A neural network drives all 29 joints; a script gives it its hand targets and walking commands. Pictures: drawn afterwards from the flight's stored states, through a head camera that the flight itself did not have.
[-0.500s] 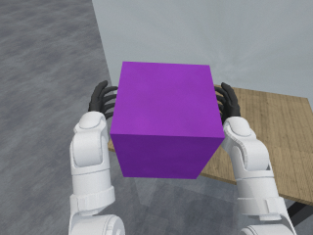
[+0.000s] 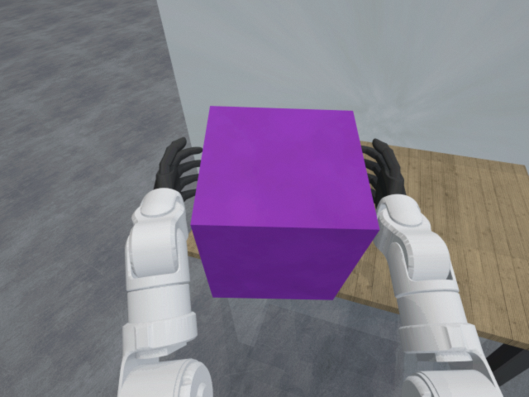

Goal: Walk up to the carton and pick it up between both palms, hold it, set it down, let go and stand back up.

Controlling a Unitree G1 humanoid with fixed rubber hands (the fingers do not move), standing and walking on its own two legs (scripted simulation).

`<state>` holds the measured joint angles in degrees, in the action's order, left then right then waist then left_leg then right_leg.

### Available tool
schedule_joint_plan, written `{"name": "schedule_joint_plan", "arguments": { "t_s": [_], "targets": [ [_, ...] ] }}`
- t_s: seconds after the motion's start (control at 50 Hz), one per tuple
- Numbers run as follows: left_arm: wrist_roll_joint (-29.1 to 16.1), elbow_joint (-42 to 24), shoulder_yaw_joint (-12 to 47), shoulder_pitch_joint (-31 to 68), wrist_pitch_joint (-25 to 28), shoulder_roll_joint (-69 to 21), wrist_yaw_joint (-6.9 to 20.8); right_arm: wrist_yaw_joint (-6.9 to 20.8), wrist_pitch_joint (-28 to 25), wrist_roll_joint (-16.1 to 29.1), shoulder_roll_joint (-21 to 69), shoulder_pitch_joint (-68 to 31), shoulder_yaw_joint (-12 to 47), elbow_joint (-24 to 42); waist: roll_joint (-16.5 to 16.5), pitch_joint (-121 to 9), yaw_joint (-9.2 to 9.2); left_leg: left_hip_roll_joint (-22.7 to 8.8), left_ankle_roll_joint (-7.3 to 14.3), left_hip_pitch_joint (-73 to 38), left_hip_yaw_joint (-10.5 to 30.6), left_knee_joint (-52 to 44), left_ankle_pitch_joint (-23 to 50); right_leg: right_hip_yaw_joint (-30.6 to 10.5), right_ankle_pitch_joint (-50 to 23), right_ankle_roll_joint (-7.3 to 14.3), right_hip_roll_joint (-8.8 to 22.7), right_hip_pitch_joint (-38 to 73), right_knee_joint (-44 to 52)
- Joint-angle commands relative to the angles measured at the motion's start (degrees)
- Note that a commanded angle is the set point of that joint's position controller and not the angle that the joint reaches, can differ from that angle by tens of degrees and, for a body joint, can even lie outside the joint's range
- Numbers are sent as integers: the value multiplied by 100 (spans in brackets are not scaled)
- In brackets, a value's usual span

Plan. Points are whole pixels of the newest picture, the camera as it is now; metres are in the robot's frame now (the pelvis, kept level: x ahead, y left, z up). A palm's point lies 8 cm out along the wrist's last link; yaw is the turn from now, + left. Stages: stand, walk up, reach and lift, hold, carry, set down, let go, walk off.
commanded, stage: hold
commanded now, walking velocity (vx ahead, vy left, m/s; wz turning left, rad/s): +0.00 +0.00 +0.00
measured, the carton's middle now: (277, 211) +0.39 -0.02 +0.10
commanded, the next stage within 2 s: none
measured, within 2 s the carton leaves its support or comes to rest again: neither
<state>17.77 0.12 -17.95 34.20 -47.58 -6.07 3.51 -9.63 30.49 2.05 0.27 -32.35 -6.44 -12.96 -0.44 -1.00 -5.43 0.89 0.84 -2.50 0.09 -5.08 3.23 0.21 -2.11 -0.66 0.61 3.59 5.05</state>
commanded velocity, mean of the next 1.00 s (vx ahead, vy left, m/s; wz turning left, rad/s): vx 0.00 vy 0.00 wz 0.00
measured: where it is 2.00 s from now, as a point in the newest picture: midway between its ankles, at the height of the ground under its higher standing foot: outside the picture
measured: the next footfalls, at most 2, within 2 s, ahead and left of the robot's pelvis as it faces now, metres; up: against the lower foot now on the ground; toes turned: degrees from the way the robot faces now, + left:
none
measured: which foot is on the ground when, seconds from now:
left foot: down 0.00-1.00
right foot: down 0.00-1.00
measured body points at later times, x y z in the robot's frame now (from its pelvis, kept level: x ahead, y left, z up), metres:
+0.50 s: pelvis -0.01 +0.00 +0.00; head -0.02 +0.00 +0.45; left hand +0.37 +0.13 +0.19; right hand +0.35 -0.18 +0.16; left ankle +0.01 +0.11 -0.76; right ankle +0.00 -0.12 -0.76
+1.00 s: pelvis +0.00 +0.00 +0.00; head +0.00 -0.01 +0.45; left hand +0.39 +0.13 +0.18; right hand +0.37 -0.18 +0.15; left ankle +0.01 +0.11 -0.76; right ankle -0.01 -0.12 -0.76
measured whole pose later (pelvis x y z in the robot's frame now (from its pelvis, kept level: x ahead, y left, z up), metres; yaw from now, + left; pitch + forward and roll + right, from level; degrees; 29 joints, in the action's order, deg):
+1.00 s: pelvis +0.00 +0.00 +0.00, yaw +0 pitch +0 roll +0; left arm 17.8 2.2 -18.3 35.6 -46.7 -5.9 3.2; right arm -9.1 30.0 1.3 0.2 -33.6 -7.2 -14.8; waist -0.9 -1.4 -5.5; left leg 0.8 0.8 -1.6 0.2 -5.1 3.4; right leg 0.4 -2.2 -0.6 0.5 2.8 5.0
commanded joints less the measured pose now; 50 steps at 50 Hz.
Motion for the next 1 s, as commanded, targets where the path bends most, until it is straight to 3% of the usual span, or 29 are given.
{"name": "schedule_joint_plan", "arguments": {
  "t_s": [0.0,0.14,0.26,0.38,0.5,0.62,0.76,0.98],
  "targets": [
    [-1059,-1117,2176,3106,162,-1869,765,455,-251,684,1801,-3245,1854,1337,-79,-2510,-50,25,-131,-788,-10,333,1664,-1,-1734,-214,-229,1016,-463],
    [-1117,-1374,2226,2775,-65,-1797,844,332,-107,809,1715,-2990,1945,1710,14,-2378,-51,61,-111,-723,-27,346,1833,-23,-2153,-285,-208,1238,-552],
    [-1071,-1346,2092,2722,-176,-1675,925,296,-4,824,1673,-2988,1971,1811,151,-2262,21,77,-46,-574,-56,230,1549,-43,-2164,-373,-197,1415,-610],
    [-1003,-1166,2012,3018,-144,-1687,938,347,-8,775,1622,-3206,1804,1655,106,-2134,34,39,-26,-463,-86,127,997,-2,-1413,-345,-206,1229,-568],
    [-860,-562,1808,3506,65,-1696,885,509,-122,440,1631,-3517,1355,997,-32,-1975,30,-26,24,-281,-112,52,46,68,-209,-289,-206,684,-442],
    [-780,-99,1687,3879,326,-1778,831,670,-265,170,1699,-3856,1139,576,-37,-2109,22,-41,62,-237,-109,114,-192,119,268,-230,-250,339,-384],
    [-780,20,1610,3613,471,-1828,788,708,-345,150,1832,-3757,1282,514,40,-2436,14,-29,47,-449,-48,138,433,81,-433,-205,-253,610,-328],
    [-1046,-918,2110,3182,273,-1913,719,500,-297,667,1916,-3385,1889,1223,-4,-2643,-9,27,-94,-766,2,356,1780,-3,-1915,-217,-239,1041,-484]
  ]
}}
